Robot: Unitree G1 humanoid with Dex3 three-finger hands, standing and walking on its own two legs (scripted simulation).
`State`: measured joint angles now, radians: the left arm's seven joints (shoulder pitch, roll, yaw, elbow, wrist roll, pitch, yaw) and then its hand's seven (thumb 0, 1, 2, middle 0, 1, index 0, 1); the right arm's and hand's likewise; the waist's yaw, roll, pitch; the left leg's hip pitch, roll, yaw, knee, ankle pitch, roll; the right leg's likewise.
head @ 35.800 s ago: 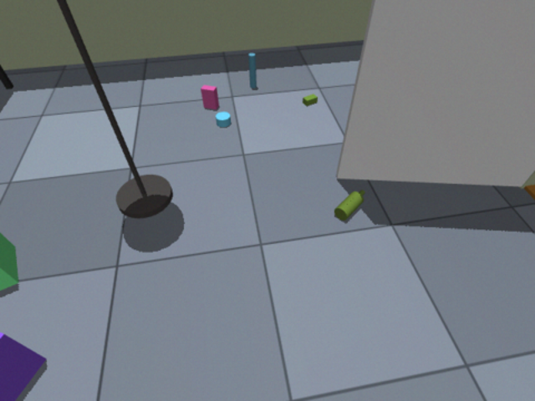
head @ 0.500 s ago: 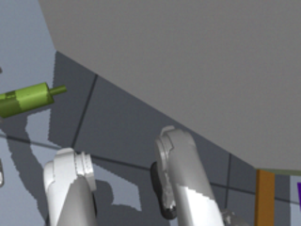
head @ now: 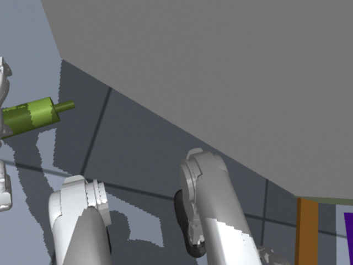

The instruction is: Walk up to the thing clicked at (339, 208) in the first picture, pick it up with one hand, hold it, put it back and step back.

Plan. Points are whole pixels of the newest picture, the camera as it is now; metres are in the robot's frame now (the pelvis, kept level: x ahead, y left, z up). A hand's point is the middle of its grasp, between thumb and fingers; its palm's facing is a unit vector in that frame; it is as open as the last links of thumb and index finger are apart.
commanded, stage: approach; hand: left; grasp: from above
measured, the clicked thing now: (36, 114) +0.51 +0.26 -0.29
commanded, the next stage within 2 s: rest palm in 0.40 s
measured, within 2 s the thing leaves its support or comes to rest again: neither
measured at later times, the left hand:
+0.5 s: hand out of the picture +0.47 +0.31 -0.18, palm faces -0.44 -0.13 -0.89, open 13.8 cm
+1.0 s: hand (18, 115) +0.49 +0.29 -0.24, palm faces -0.42 -0.15 -0.89, open 14.0 cm
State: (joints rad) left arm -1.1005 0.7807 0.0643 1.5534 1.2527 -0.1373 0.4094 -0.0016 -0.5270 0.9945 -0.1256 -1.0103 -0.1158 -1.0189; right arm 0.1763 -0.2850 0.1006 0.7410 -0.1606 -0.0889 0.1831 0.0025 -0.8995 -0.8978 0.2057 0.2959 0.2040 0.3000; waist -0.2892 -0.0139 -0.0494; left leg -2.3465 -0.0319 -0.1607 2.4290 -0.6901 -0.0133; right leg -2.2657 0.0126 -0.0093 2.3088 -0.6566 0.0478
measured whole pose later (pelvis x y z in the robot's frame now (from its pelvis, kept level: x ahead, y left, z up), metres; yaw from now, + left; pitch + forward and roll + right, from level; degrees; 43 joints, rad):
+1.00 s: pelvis +0.00 +0.00 -0.02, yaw -3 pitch +32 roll -12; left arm -1.14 0.94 0.18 1.74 1.31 -0.15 0.55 0.00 -0.51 1.02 -0.10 -1.02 -0.09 -1.03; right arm 0.17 -0.32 0.20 0.69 -0.23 -0.15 0.22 0.00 -0.89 -0.90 0.20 0.30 0.20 0.30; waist -0.39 -0.07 0.09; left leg -2.37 -0.03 -0.21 2.52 -0.71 -0.02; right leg -2.28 0.04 -0.05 2.36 -0.65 0.07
